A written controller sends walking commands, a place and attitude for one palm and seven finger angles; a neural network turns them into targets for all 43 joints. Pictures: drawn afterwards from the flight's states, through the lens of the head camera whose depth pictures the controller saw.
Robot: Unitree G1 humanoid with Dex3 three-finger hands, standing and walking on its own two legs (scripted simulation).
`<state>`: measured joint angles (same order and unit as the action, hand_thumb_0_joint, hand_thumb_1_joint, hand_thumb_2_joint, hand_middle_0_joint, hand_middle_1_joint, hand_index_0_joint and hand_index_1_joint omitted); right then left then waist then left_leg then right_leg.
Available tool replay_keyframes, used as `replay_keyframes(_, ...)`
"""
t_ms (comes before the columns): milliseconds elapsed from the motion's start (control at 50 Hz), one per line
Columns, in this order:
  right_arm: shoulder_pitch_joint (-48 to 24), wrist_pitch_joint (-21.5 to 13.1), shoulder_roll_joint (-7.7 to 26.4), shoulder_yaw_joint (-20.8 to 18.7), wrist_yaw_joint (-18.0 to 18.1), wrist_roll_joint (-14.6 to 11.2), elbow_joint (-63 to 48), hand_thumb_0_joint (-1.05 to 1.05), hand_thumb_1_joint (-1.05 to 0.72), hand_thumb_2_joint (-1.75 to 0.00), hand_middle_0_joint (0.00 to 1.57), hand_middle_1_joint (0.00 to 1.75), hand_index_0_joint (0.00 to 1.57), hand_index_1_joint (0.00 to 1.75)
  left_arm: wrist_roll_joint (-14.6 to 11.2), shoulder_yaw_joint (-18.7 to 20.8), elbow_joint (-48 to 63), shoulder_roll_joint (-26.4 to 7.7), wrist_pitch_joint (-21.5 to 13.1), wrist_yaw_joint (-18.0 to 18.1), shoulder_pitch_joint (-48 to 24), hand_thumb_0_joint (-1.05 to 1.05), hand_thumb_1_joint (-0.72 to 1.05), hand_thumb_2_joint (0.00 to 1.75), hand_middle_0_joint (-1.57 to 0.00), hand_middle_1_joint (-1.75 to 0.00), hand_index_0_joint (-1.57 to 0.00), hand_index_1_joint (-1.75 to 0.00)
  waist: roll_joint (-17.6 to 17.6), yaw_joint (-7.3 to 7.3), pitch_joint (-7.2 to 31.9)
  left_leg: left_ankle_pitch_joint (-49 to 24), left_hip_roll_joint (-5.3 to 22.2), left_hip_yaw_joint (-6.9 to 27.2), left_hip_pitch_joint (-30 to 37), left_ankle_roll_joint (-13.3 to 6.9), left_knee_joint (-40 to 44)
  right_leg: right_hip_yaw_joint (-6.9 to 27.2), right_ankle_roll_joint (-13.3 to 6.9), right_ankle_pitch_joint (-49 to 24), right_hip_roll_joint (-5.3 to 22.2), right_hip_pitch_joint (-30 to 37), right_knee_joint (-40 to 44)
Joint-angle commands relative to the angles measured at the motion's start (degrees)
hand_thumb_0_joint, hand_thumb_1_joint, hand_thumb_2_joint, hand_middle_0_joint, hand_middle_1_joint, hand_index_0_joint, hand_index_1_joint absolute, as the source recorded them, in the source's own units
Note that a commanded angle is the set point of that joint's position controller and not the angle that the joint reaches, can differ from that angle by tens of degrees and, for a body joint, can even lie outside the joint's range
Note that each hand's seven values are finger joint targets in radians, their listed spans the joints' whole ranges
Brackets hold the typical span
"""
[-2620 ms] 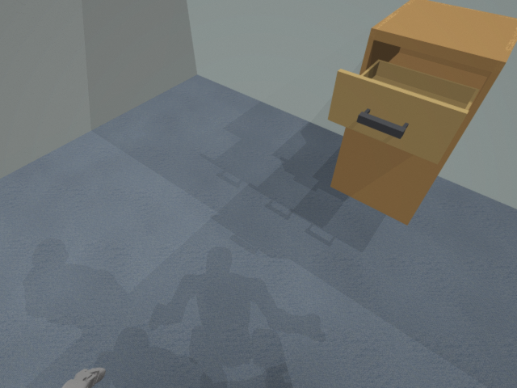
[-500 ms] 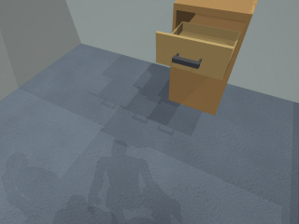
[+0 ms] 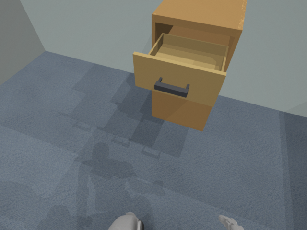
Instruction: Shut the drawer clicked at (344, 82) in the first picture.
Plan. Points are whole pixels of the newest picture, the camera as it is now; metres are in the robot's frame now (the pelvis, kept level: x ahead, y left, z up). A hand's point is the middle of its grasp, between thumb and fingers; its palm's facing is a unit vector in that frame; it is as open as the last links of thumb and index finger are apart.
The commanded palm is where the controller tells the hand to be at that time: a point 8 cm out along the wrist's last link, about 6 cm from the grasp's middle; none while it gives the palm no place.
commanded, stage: turn to face it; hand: left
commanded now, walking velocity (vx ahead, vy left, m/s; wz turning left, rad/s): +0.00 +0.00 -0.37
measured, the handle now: (172, 86) +0.67 +0.00 -0.07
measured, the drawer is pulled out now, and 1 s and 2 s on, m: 0.29 0.29 0.29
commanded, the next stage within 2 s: take the last steps up to it in 0.34 s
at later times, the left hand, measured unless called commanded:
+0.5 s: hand (107, 199) +0.22 +0.18 -0.16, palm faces -0.19 -0.96 -0.20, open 7.4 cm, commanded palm none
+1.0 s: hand (111, 206) +0.20 +0.17 -0.18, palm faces -0.17 -0.98 -0.11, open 7.4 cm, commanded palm none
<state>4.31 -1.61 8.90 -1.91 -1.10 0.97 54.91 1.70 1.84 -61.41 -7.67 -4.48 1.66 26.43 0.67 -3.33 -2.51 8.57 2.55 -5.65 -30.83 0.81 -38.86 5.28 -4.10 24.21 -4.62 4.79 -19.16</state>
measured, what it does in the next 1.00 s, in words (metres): walks ahead, turning right: left foot, then right foot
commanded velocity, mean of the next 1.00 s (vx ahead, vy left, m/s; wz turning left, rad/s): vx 0.16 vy -0.04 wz -0.18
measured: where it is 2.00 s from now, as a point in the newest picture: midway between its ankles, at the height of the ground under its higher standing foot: (166, 217)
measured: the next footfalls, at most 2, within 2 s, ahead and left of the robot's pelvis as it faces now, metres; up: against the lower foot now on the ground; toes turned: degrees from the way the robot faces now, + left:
left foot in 0.02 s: +0.16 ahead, +0.10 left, +0.00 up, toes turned +5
right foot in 0.54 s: +0.13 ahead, -0.11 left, +0.00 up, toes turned -18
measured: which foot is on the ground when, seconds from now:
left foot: up 0.00-0.00, down 0.02-0.56, up 0.58-0.92, down 0.94-1.00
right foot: down 0.00-0.02, up 0.04-0.52, down 0.54-0.96, up 0.98-1.00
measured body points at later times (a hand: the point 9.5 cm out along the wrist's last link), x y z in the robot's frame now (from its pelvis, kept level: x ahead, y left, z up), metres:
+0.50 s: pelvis +0.11 +0.01 +0.01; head +0.13 +0.01 +0.46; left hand +0.23 +0.23 -0.14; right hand +0.06 -0.22 -0.14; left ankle +0.12 +0.10 -0.73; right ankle +0.10 -0.11 -0.71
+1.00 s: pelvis +0.23 +0.00 +0.00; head +0.25 +0.02 +0.45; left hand +0.21 +0.22 -0.17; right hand +0.23 -0.25 -0.13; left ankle +0.28 +0.08 -0.73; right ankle +0.10 -0.09 -0.70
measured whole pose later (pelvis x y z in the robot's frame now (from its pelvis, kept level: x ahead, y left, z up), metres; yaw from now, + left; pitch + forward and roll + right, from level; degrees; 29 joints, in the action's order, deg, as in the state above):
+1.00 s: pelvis +0.23 +0.00 +0.00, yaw -15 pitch +0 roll -1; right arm 11.6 -3.0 8.3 -2.6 0.1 2.0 58.1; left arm 1.2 3.1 -65.3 -8.8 -0.8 -0.1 23.3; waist -3.0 -1.4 -1.5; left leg 16.1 4.7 -9.2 -18.8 -1.6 -35.9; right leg -2.8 -1.3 28.1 0.4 -10.8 -43.9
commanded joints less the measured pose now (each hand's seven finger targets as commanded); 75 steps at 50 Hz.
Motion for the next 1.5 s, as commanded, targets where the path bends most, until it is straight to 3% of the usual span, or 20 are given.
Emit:
replay_keyframes(0, 22.0, -2.3, 13.6, -2.9, 2.9, 0.7, 1.2, 0.00, -0.90, -0.90, 0.20, 0.30, 0.20, 0.30, -2.4, 2.7, 2.9, -9.6, -0.2, 0.8, 3.2, 0.00, 0.90, 0.90, -0.20, -0.30, -0.20, -0.30, 3.0, 10.46, 16.9, -40.9, 12.8, 13.7, 44.2, -8.2, 5.9, -1.4, 2.9, -35.2, 3.3, -23.0, -39.1)
replay_keyframes(20, 25.2, -2.0, 16.1, -3.2, 2.9, 0.2, 2.3, 0.00, -0.90, -0.90, 0.20, 0.30, 0.20, 0.30, -2.8, 1.8, 3.5, -6.5, -0.2, 0.5, 5.4, 0.00, 0.90, 0.90, -0.20, -0.30, -0.20, -0.30, 11.4, 8.93, 21.9, -63.8, 27.4, 28.0, 49.2, -16.6, 8.8, -2.9, 3.5, 12.1, -1.3, -32.6, -59.0)
replay_keyframes(100, 12.2, -2.3, 6.5, -0.2, 3.3, 0.0, -0.6, 0.00, -0.90, -0.90, 0.20, 0.30, 0.20, 0.30, -0.7, 2.7, 5.1, -6.0, 2.9, -0.6, -3.1, 0.00, 0.90, 0.90, -0.20, -0.30, -0.20, -0.30, 4.2, 3.38, 2.2, -29.9, 19.2, 13.4, 19.3, -11.5, 20.3, -1.6, 4.7, 0.1, 7.4, -33.1, -59.9)
replay_keyframes(180, 8.6, -2.1, 5.7, 0.0, 3.1, 0.0, -0.5, 0.00, -0.90, -0.90, 0.20, 0.30, 0.20, 0.30, -0.4, 2.8, 4.5, -3.5, 6.2, -1.5, 0.7, 0.00, 0.90, 0.90, -0.20, -0.30, -0.20, -0.30, 6.5, -0.37, 1.9, -22.0, 13.3, 1.4, 10.9, -8.2, 22.6, -5.2, 5.8, -6.4, 7.9, -28.7, -51.9)
replay_keyframes(480, 16.9, 0.4, 10.0, -2.4, 2.7, 0.6, 3.4, 0.00, -0.90, -0.90, 0.20, 0.30, 0.20, 0.30, -0.2, 2.1, 7.7, -5.0, 5.2, -1.6, -10.9, 0.00, 0.90, 0.90, -0.20, -0.30, -0.20, -0.30, 5.1, 4.00, 4.5, -7.7, 16.8, 1.3, 21.6, -7.4, 14.7, -11.8, 4.2, -7.0, 6.2, -18.5, -10.5)
replay_keyframes(500, 16.3, 0.4, 9.3, -2.4, 2.4, 0.3, 3.3, 0.00, -0.90, -0.90, 0.20, 0.30, 0.20, 0.30, 0.0, 2.3, 6.7, -6.4, 4.7, -1.6, -8.4, 0.00, 0.90, 0.90, -0.20, -0.30, -0.20, -0.30, 3.0, 2.63, 5.3, -0.8, 14.9, -0.6, 18.0, -4.9, 10.2, -9.7, 3.2, -10.3, 7.7, -12.7, -4.4)
replay_keyframes(540, 11.6, 0.4, 4.1, -0.9, 1.8, -0.2, -0.1, 0.00, -0.90, -0.90, 0.20, 0.30, 0.20, 0.30, 0.0, 3.8, 4.7, -14.9, 3.7, -0.8, -2.1, 0.00, 0.90, 0.90, -0.20, -0.30, -0.20, -0.30, -18.3, -0.55, 3.7, 28.8, 2.9, -7.2, -5.5, 1.4, -12.3, 17.1, -7.5, -15.9, 27.0, -1.0, 5.5)
replay_keyframes(560, 8.3, 0.8, 5.8, -1.3, 1.9, 0.2, -1.1, 0.00, -0.90, -0.90, 0.20, 0.30, 0.20, 0.30, -0.6, 3.4, 4.1, -14.3, 3.8, -0.3, 0.1, 0.00, 0.90, 0.90, -0.20, -0.30, -0.20, -0.30, -10.6, -1.96, 1.7, 28.2, 3.3, -1.4, -6.9, 0.8, -19.9, 16.5, -10.9, -13.6, 28.8, -4.3, 7.0)
replay_keyframes(680, 11.9, 1.1, 3.1, -1.9, 0.8, 0.8, 2.1, 0.00, -0.90, -0.90, 0.20, 0.30, 0.20, 0.30, -0.5, 2.4, 4.2, -8.1, 1.6, -0.1, -7.2, 0.00, 0.90, 0.90, -0.20, -0.30, -0.20, -0.30, -4.3, 3.88, -1.7, 11.4, 5.2, 1.0, -2.2, 1.8, -20.8, 1.5, -6.9, -17.8, 18.9, -13.3, 7.3)
replay_keyframes(820, 6.8, 0.0, 2.3, -1.7, 0.3, 0.5, 0.2, 0.00, -0.90, -0.90, 0.20, 0.30, 0.20, 0.30, -0.1, 2.5, 0.9, -9.1, 1.3, -0.6, -3.5, 0.00, 0.90, 0.90, -0.20, -0.30, -0.20, -0.30, -8.2, 2.12, -2.7, 11.3, 3.7, -0.5, 3.6, 1.1, -3.3, 1.6, -6.7, -18.0, 18.6, -12.4, 5.8)
replay_keyframes(880, 12.3, -1.0, 2.7, -1.6, 1.0, 0.5, 2.3, 0.00, -0.90, -0.90, 0.20, 0.30, 0.20, 0.30, -0.5, 2.6, -0.1, -8.9, 1.6, -0.8, -4.3, 0.00, 0.90, 0.90, -0.20, -0.30, -0.20, -0.30, -5.7, 4.85, -1.4, 4.8, 0.9, -3.3, 17.0, 0.4, 8.3, -0.9, -3.8, -17.0, 15.3, -16.5, -0.7)
replay_keyframes(900, 17.4, -1.5, 4.5, -1.9, 1.4, 0.7, 4.4, 0.00, -0.90, -0.90, 0.20, 0.30, 0.20, 0.30, -0.8, 2.4, -0.3, -7.8, 1.7, -1.0, -4.2, 0.00, 0.90, 0.90, -0.20, -0.30, -0.20, -0.30, -1.0, 6.82, 1.1, 2.7, 1.6, -2.2, 25.4, -0.1, 12.7, -3.0, -2.3, -19.4, 12.5, -19.0, -9.5)
replay_keyframes(940, 27.5, -1.7, 14.4, -3.9, 2.5, 1.2, 6.3, 0.00, -0.90, -0.90, 0.20, 0.30, 0.20, 0.30, -1.2, 1.6, 2.0, -3.8, 1.8, -1.7, -4.0, 0.00, 0.90, 0.90, -0.20, -0.30, -0.20, -0.30, 19.7, 9.50, 6.3, 2.7, 25.0, 27.2, 37.8, -9.6, 24.6, -10.6, 2.5, 8.4, 3.4, -37.3, -38.3)
replay_keyframes(960, 26.5, -1.1, 14.4, -3.7, 2.7, 0.9, 5.8, 0.00, -0.90, -0.90, 0.20, 0.30, 0.20, 0.30, -0.4, 2.0, 3.3, -6.3, 2.3, -1.6, -6.5, 0.00, 0.90, 0.90, -0.20, -0.30, -0.20, -0.30, 13.1, 9.55, 3.7, 9.1, 27.1, 30.0, 32.7, -12.0, 26.3, -5.9, 1.5, 9.8, 5.6, -38.4, -45.3)
replay_keyframes(1000, 20.5, -1.6, 8.4, -2.1, 3.3, 0.8, 5.3, 0.00, -0.90, -0.90, 0.20, 0.30, 0.20, 0.30, 0.0, 2.4, 2.0, -5.3, 2.8, -2.0, -9.2, 0.00, 0.90, 0.90, -0.20, -0.30, -0.20, -0.30, 7.4, 7.35, -4.2, 5.8, 22.3, 20.8, 23.8, -9.6, 28.0, -3.7, 1.9, 0.1, 9.2, -40.3, -49.7)
replay_keyframes(1120, 17.9, -2.9, 5.5, -1.1, 3.4, 0.3, 5.6, 0.00, -0.90, -0.90, 0.20, 0.30, 0.20, 0.30, -0.2, 2.2, 0.3, -2.2, 4.5, -2.3, -5.3, 0.00, 0.90, 0.90, -0.20, -0.30, -0.20, -0.30, 6.4, 3.13, -0.9, -17.4, 14.9, 2.3, 23.6, -7.9, 25.8, -6.2, 4.6, -9.9, 9.6, -36.8, -44.4)
replay_keyframes(1280, 20.8, -1.4, 6.3, -2.1, 2.8, 1.1, 7.7, 0.00, -0.90, -0.90, 0.20, 0.30, 0.20, 0.30, -0.3, 1.7, 4.3, -2.2, 4.0, -2.4, -16.1, 0.00, 0.90, 0.90, -0.20, -0.30, -0.20, -0.30, 9.8, 5.71, -4.4, -15.8, 15.1, 0.5, 23.9, -8.6, 23.5, -11.4, 3.9, -9.2, 9.2, -32.1, -21.3)
replay_keyframes(1340, 18.7, -0.6, 5.9, -1.7, 3.0, 0.5, 8.0, 0.00, -0.90, -0.90, 0.20, 0.30, 0.20, 0.30, -0.3, 1.9, 1.8, -3.7, 3.0, -1.5, -8.0, 0.00, 0.90, 0.90, -0.20, -0.30, -0.20, -0.30, 5.6, 1.27, 0.5, -15.5, 11.5, -1.6, 21.4, -4.7, 12.3, -11.4, 3.8, -21.2, 7.8, -16.0, -7.8)
replay_keyframes(1400, 25.1, 0.8, 1.7, -0.9, 3.1, -1.3, 8.2, 0.00, -0.90, -0.90, 0.20, 0.30, 0.20, 0.30, -0.7, 2.8, 0.5, -14.0, 1.8, -0.1, -3.9, 0.00, 0.90, 0.90, -0.20, -0.30, -0.20, -0.30, -13.9, 2.31, 13.8, 28.2, 1.7, 0.6, 15.6, 1.1, -7.7, 6.1, -4.7, -65.7, 28.6, -3.3, -4.0)
replay_keyframes(1480, 21.4, 3.3, 2.0, -1.6, 3.5, -0.9, 8.9, 0.00, -0.90, -0.90, 0.20, 0.30, 0.20, 0.30, -0.6, 2.5, 2.2, -10.6, 2.8, 1.4, -11.9, 0.00, 0.90, 0.90, -0.20, -0.30, -0.20, -0.30, -12.2, 2.81, 7.4, 24.7, 1.8, 5.3, 10.4, 1.7, -20.3, 3.1, -6.8, -65.6, 26.4, -10.7, -3.9)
